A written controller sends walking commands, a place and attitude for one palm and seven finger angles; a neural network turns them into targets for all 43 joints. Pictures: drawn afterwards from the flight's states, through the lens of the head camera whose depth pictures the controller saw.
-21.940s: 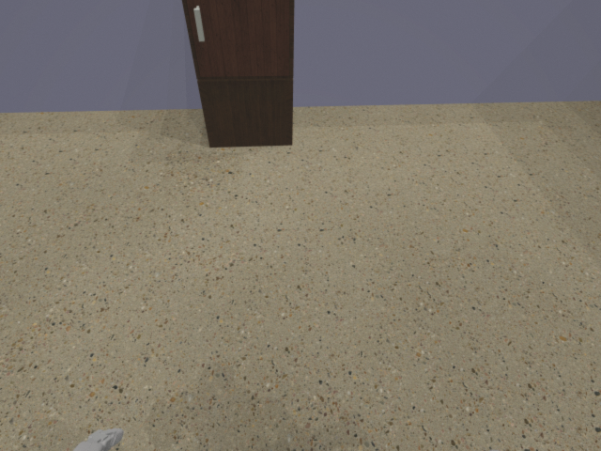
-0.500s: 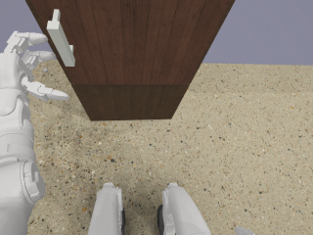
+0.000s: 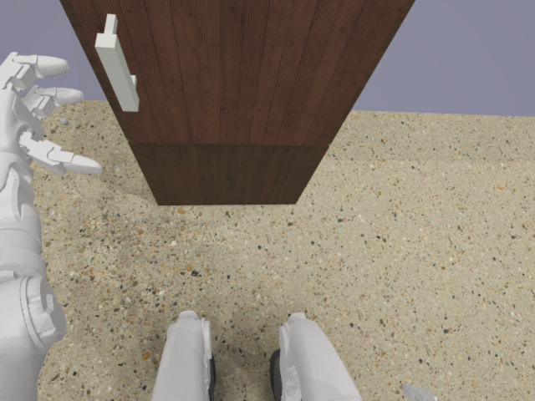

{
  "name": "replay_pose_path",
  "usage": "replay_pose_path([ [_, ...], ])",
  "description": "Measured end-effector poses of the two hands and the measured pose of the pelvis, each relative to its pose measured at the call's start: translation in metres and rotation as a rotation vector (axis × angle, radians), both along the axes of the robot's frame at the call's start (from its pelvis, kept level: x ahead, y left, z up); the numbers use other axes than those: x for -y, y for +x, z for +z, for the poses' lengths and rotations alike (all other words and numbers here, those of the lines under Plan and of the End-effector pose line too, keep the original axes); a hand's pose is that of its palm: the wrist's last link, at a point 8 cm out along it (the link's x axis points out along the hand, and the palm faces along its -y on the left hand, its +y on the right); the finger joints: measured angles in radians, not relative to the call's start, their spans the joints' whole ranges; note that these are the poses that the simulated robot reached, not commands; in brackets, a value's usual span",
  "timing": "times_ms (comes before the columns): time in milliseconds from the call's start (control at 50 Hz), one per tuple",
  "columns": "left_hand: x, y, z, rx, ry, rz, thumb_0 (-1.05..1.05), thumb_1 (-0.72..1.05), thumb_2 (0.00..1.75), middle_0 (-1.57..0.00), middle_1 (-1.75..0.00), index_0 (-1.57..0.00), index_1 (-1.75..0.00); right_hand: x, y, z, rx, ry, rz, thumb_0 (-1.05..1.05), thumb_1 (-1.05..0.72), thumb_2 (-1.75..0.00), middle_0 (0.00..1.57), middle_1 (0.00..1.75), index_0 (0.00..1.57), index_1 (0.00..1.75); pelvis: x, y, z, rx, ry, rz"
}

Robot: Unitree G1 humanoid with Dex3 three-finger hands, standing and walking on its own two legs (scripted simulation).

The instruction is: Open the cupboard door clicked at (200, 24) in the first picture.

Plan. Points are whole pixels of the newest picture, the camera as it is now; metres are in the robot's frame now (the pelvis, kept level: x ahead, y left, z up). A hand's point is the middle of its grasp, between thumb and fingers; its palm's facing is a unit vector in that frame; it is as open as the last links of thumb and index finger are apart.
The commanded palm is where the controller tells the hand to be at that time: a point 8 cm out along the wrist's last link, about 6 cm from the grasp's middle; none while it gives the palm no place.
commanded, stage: move the hooked fingers beside the handle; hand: left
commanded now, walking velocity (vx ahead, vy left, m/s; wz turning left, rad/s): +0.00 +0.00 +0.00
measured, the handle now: (121, 66) +0.58 +0.20 +0.05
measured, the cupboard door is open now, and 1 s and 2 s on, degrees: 0 0 0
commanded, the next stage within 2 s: slide the fingers in behind the handle in 0.88 s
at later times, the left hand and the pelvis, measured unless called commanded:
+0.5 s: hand (57, 119) +0.49 +0.27 +0.04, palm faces +0.05 -1.00 -0.03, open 14.0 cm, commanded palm +0.48 +0.29 +0.04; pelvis +0.00 +0.00 +0.00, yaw -1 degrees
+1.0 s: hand (59, 121) +0.48 +0.27 +0.04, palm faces +0.06 -1.00 -0.04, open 14.0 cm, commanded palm +0.47 +0.29 +0.04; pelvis +0.00 +0.00 +0.00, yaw +0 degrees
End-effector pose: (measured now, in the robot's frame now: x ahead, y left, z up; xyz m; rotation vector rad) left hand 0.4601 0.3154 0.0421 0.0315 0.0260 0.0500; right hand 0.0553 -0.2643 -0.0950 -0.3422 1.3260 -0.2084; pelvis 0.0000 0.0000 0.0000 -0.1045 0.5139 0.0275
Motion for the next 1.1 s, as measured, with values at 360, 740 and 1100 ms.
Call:
replay_pose_path([
  [360,-0.006,0.011,-0.010,-0.005,-0.020,-0.010,-0.02,-0.50,0.30,-0.30,-1.20,-0.30,-1.20,0.001,-0.011,0.000,-0.019,-0.039,0.000,0.00,-0.91,-0.89,0.20,0.30,0.20,0.30,-0.004,-0.005,-0.007,-0.018,-0.013,0.000],
  [740,-0.002,0.002,0.000,-0.001,-0.017,-0.018,-0.02,-0.50,0.30,-0.30,-1.20,-0.30,-1.20,-0.004,0.000,0.004,0.002,-0.013,0.012,0.00,-0.91,-0.89,0.20,0.30,0.20,0.30,-0.003,-0.001,0.002,-0.004,-0.008,0.008],
  [1100,0.002,-0.003,0.003,0.009,0.002,-0.022,-0.02,-0.50,0.30,-0.30,-1.20,-0.30,-1.20,0.002,-0.004,-0.001,-0.018,-0.001,0.009,0.00,-0.91,-0.89,0.20,0.30,0.20,0.30,0.002,-0.002,0.000,0.000,0.000,0.006],
])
